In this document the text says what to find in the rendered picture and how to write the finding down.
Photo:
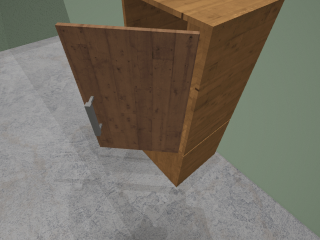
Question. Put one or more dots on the cupboard door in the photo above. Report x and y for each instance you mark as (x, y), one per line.
(140, 79)

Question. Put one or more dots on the handle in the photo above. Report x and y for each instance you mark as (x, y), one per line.
(92, 117)

